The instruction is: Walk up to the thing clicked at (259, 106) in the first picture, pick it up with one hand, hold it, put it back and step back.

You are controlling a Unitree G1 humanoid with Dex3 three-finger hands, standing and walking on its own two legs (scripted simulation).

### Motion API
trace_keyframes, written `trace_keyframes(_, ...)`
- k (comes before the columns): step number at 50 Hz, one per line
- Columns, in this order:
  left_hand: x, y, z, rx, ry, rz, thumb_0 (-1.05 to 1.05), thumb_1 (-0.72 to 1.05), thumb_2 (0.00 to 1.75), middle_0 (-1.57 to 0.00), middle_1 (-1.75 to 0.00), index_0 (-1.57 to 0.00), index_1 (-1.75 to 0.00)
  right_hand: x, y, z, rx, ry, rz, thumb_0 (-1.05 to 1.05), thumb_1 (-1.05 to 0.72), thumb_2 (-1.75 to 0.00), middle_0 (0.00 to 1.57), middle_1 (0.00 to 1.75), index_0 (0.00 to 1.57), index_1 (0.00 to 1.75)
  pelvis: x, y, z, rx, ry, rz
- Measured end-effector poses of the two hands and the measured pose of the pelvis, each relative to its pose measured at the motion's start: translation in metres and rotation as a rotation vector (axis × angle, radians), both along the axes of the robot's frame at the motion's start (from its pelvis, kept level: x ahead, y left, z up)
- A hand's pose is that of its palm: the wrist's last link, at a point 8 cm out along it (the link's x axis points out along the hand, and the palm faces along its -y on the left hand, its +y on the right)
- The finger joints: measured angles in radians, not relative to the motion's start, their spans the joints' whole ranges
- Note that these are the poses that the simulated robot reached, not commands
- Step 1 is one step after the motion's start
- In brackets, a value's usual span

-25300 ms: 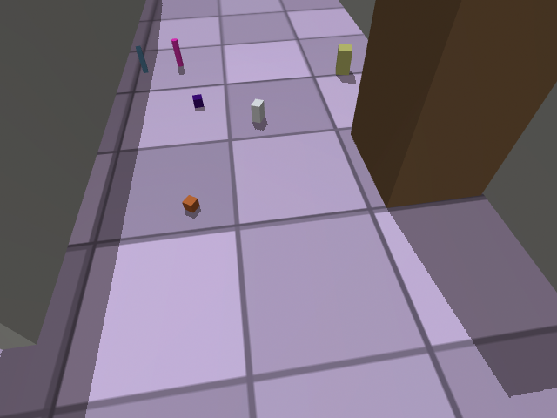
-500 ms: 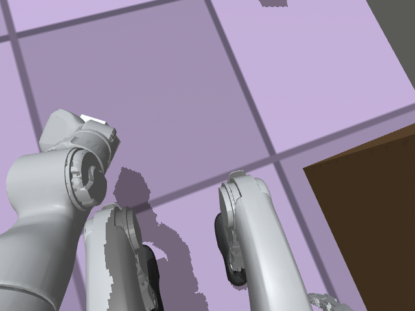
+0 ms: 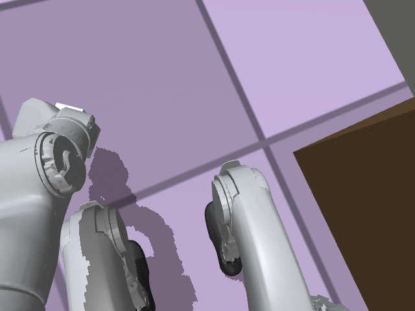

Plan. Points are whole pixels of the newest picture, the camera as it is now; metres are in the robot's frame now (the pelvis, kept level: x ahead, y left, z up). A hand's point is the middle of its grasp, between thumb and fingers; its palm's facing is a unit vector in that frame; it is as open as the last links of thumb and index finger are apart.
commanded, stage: lower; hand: left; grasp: from above
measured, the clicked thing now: (74, 132) +0.49 +0.18 -0.21
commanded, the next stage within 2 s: rest in 0.38 s
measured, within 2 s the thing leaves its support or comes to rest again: rests again in 0.56 s
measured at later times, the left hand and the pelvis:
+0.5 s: hand (76, 136) +0.48 +0.17 -0.21, palm faces -0.15 -0.46 -0.88, open 8.4 cm; pelvis +0.01 +0.00 -0.01, yaw -2 degrees
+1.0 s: hand (79, 137) +0.48 +0.17 -0.22, palm faces -0.11 -0.47 -0.87, open 8.3 cm; pelvis +0.01 +0.00 -0.02, yaw -2 degrees
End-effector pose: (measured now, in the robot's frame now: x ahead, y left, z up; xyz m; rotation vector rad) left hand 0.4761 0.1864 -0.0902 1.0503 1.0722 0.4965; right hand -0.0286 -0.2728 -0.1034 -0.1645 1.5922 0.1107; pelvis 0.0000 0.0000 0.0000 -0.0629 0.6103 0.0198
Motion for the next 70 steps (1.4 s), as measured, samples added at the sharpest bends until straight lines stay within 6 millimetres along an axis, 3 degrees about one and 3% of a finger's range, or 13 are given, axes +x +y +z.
trace_keyframes(20,0.007,-0.007,-0.048,-0.001,0.018,0.017,-0.03,0.14,0.40,-1.02,-0.08,-0.95,-0.23,-0.009,0.005,0.005,0.061,0.096,0.026,0.00,-0.92,-0.90,0.20,0.30,0.19,0.30,0.005,0.000,-0.008,-0.022,0.002,-0.008)
trace_keyframes(30,0.005,-0.005,-0.070,-0.005,0.019,0.062,-0.03,0.14,0.37,-1.04,-0.05,-0.97,-0.20,-0.002,0.008,0.007,0.096,0.120,0.068,0.00,-0.92,-0.90,0.20,0.30,0.19,0.30,0.009,0.002,-0.008,-0.031,-0.013,-0.001)
trace_keyframes(43,0.009,-0.008,-0.072,-0.004,0.016,0.079,-0.02,0.16,0.31,-1.08,0.00,-1.03,-0.13,0.015,0.000,-0.003,0.106,0.072,0.142,0.00,-0.92,-0.90,0.19,0.30,0.19,0.30,0.010,0.002,-0.018,-0.039,-0.044,0.001)
trace_keyframes(53,0.004,-0.006,-0.074,-0.010,0.009,0.079,-0.03,0.15,0.34,-1.07,-0.01,-1.02,-0.15,0.010,0.000,-0.002,0.092,0.059,0.167,0.00,-0.92,-0.90,0.19,0.30,0.19,0.30,0.004,0.003,-0.025,-0.063,-0.075,-0.004)
trace_keyframes(60,-0.003,-0.006,-0.085,-0.033,0.021,0.087,-0.03,0.14,0.41,-0.99,-0.09,-0.91,-0.21,-0.002,0.003,0.006,0.079,0.071,0.162,0.00,-0.92,-0.90,0.19,0.30,0.19,0.30,0.001,0.005,-0.028,-0.083,-0.101,-0.005)
trace_keyframes(70,0.004,-0.011,-0.102,-0.040,-0.009,0.108,-0.01,-0.05,0.60,-0.77,-0.22,-0.65,-0.36,-0.011,0.009,0.015,0.093,0.120,0.161,0.00,-0.92,-0.90,0.20,0.30,0.19,0.30,0.003,0.009,-0.030,-0.107,-0.119,0.001)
